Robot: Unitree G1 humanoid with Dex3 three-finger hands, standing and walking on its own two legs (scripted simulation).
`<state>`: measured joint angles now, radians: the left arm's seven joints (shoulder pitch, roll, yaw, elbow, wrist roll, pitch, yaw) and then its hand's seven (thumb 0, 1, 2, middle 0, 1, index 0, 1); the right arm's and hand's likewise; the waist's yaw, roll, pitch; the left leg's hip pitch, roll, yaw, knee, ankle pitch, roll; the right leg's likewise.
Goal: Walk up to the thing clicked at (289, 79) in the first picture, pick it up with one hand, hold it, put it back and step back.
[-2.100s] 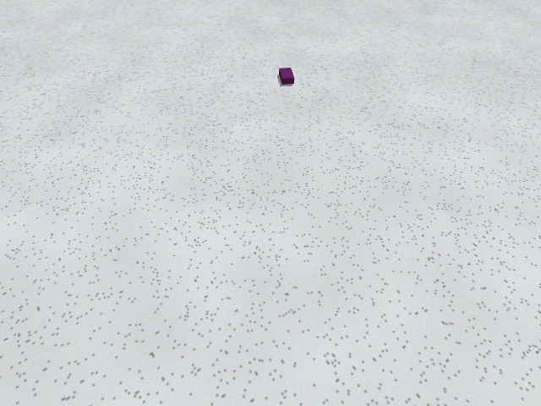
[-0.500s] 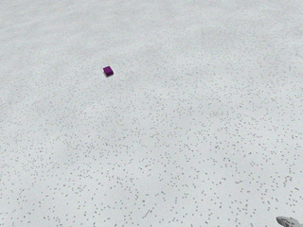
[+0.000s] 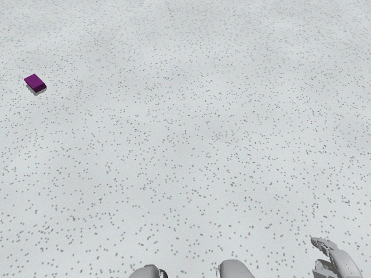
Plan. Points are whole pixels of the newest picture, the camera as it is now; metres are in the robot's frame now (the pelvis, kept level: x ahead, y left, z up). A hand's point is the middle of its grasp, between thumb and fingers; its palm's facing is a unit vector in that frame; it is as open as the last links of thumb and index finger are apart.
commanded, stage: walk up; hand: left
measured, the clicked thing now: (35, 83) +1.46 +1.03 -0.74
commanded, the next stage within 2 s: none
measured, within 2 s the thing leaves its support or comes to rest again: neither
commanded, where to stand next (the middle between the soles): +1.03 +1.15 m, yaw -44 degrees
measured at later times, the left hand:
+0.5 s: hand (31, 175) +0.39 +0.40 -0.10, palm faces -0.14 -0.83 -0.53, open 7.3 cm
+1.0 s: hand (9, 107) +0.66 +0.56 -0.12, palm faces -0.38 -0.76 -0.53, open 7.3 cm
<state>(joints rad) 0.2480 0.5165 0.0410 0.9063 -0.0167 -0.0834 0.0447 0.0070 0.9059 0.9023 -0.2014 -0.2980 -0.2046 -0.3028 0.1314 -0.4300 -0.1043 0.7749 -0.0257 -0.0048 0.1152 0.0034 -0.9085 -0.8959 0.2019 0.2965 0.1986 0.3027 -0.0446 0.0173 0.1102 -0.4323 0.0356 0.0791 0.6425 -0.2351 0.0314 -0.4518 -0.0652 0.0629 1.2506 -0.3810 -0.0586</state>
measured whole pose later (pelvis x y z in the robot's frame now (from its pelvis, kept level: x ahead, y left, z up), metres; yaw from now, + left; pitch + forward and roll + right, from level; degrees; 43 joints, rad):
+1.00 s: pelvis +0.48 +0.31 +0.00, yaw -21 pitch +0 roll +1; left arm 0.26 0.42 0.04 0.96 -0.02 -0.06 0.08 0.00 0.90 0.90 -0.20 -0.30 -0.21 -0.30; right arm 0.28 -0.43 -0.11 0.77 -0.07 0.05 0.07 0.00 -0.90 -0.90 0.21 0.30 0.20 0.30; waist -0.11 0.04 0.09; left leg -0.25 -0.01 0.19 0.61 -0.36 0.07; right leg -0.55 -0.04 -0.11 0.86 -0.30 -0.03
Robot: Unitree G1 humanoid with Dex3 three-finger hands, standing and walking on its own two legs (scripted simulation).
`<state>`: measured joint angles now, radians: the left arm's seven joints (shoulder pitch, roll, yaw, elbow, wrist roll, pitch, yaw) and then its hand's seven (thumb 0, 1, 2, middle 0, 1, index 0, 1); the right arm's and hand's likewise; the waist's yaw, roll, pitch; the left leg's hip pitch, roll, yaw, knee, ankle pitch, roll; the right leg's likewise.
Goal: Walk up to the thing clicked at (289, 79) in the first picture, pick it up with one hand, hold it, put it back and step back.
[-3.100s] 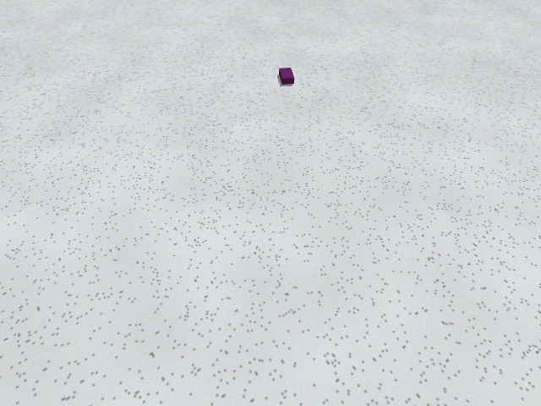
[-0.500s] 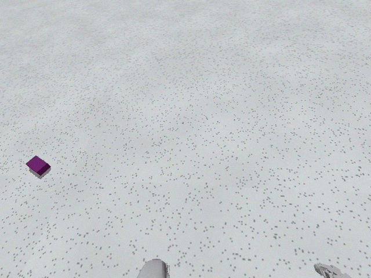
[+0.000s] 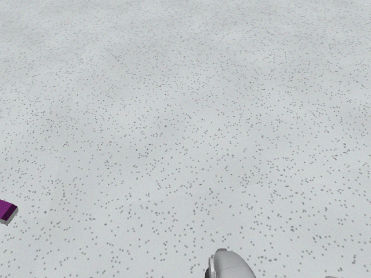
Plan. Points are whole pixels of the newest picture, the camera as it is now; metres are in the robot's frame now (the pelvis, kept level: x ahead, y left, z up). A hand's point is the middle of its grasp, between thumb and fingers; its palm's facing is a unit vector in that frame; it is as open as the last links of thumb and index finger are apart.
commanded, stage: walk up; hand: left
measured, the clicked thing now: out of the picture +0.66 +1.02 -0.74
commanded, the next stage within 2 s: none
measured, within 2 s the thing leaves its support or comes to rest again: neither
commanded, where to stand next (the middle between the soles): +0.22 +0.98 m, yaw -23 degrees
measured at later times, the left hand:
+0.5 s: hand out of the picture +0.17 +0.56 -0.14, palm faces -0.10 -0.76 -0.64, open 7.4 cm
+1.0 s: hand out of the picture +0.25 +0.67 -0.10, palm faces -0.15 -0.78 -0.61, open 7.3 cm
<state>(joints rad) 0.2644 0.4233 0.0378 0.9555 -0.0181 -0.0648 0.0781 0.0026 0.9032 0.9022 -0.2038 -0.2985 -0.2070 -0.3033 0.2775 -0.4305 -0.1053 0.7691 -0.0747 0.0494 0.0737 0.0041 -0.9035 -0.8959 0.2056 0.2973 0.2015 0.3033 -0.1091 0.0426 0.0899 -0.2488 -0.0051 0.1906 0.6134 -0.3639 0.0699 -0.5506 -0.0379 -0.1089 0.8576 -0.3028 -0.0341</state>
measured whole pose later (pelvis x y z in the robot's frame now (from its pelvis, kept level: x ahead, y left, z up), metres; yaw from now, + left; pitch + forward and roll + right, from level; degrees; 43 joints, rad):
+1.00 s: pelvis +0.11 +0.39 -0.02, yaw -11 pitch -3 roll +0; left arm 0.28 0.40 0.05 0.82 0.03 -0.06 0.09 0.00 0.90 0.90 -0.21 -0.30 -0.21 -0.30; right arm 0.26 -0.47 -0.11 0.70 -0.07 0.11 0.09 0.01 -0.91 -0.90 0.21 0.30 0.20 0.30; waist -0.01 0.15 0.11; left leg -0.56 0.06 -0.12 1.26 -0.41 -0.01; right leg -0.46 -0.10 -0.02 0.73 -0.23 -0.02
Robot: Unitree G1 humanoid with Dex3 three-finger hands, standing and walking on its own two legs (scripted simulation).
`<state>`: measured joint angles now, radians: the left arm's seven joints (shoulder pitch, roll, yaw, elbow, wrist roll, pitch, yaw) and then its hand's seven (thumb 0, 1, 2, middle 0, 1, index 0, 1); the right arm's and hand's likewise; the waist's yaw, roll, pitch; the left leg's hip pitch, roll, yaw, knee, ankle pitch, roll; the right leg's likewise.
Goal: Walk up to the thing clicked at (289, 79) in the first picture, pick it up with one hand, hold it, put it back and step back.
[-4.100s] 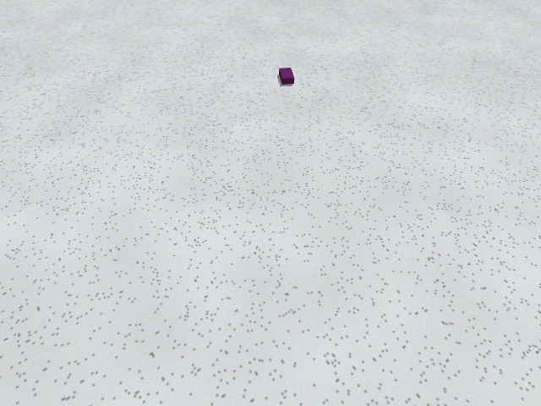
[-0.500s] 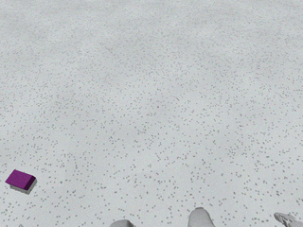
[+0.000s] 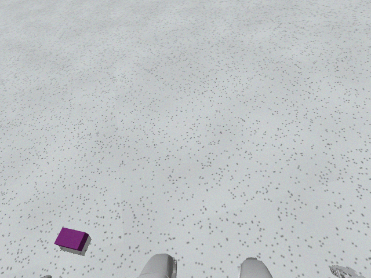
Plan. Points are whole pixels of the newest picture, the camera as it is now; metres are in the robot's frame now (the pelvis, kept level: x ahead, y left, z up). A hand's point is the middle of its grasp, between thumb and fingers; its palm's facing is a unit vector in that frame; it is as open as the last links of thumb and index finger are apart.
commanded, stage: walk up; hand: left
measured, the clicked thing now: (71, 239) +0.42 +0.72 -0.72
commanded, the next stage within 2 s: none
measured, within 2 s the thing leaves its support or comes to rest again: neither
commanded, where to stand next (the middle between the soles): -0.01 +0.60 m, yaw -12 degrees
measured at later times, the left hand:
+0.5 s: hand out of the picture +0.06 +0.50 -0.13, palm faces -0.14 -0.84 -0.53, open 7.3 cm
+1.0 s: hand out of the picture +0.01 +0.80 -0.13, palm faces -0.06 -0.76 -0.65, open 7.4 cm
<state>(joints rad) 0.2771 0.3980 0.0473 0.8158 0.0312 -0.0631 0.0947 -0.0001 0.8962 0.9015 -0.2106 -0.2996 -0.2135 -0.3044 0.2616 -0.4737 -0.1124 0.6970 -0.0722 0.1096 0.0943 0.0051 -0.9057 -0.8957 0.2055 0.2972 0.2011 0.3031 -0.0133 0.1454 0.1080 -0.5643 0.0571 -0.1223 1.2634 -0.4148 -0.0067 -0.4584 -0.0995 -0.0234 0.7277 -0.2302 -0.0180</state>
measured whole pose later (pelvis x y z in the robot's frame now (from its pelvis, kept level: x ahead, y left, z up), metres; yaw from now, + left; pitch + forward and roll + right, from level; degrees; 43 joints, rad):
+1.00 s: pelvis -0.09 +0.46 -0.02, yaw -5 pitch -3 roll -2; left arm 0.27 0.52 0.10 0.91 0.02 -0.01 0.13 0.00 0.90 0.90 -0.20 -0.30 -0.21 -0.30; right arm 0.25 -0.44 -0.10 0.71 -0.07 0.10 0.08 0.00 -0.91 -0.90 0.20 0.30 0.20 0.30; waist -0.03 0.07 0.13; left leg -0.46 0.05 -0.03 1.00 -0.50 -0.02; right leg -0.68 -0.04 0.12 1.23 -0.51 -0.05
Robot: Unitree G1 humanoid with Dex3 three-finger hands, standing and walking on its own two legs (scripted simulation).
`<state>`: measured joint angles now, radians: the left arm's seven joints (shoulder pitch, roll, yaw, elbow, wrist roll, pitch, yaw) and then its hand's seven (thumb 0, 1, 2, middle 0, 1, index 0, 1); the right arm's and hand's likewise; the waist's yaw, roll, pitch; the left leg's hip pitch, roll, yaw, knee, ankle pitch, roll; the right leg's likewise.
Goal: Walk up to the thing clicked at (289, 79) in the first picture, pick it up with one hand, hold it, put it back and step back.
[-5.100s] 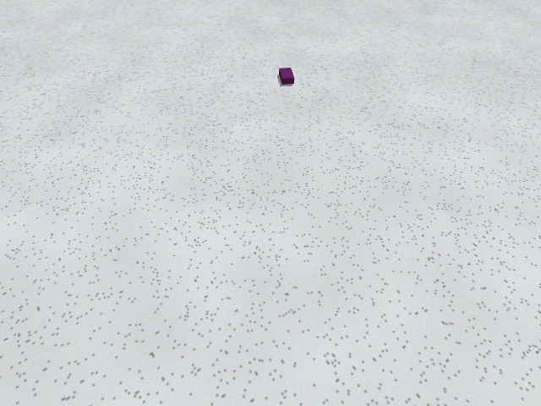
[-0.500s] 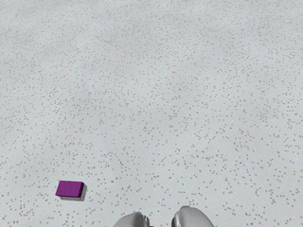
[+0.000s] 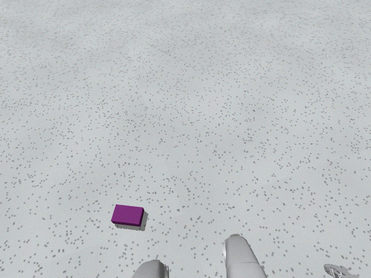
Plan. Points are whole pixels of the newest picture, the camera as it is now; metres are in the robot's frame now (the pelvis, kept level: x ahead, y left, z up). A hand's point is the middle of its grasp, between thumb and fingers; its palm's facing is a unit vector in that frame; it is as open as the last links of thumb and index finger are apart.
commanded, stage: walk up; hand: left
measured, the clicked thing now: (128, 215) +0.48 +0.31 -0.70
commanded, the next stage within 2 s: none
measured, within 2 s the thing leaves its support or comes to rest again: neither
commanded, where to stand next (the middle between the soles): +0.07 +0.15 m, yaw -7 degrees
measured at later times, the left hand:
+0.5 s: hand out of the picture +0.04 +0.49 -0.08, palm faces -0.04 -0.79 -0.61, open 7.4 cm
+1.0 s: hand out of the picture +0.14 +0.44 -0.14, palm faces -0.20 -0.93 -0.32, open 7.4 cm
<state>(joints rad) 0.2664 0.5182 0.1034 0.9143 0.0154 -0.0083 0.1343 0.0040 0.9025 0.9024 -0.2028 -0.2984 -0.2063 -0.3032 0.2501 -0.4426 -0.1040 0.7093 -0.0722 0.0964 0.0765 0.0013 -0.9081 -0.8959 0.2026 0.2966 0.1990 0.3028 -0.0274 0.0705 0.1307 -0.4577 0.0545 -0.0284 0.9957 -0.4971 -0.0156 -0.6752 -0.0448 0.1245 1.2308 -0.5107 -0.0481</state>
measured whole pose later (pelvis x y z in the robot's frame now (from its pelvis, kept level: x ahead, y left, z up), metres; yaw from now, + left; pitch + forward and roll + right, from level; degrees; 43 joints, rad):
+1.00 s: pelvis +0.02 +0.20 +0.02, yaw -9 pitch -1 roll +0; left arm 0.15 0.39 0.08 0.93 0.02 0.04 -0.05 0.01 0.91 0.90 -0.20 -0.30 -0.20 -0.30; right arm 0.38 -0.46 -0.06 0.91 -0.01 -0.06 -0.05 0.00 -0.90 -0.90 0.21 0.30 0.20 0.30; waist -0.02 -0.04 0.19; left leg -0.19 0.12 0.05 0.76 -0.52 -0.05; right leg -0.45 -0.02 0.00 0.74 -0.28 -0.01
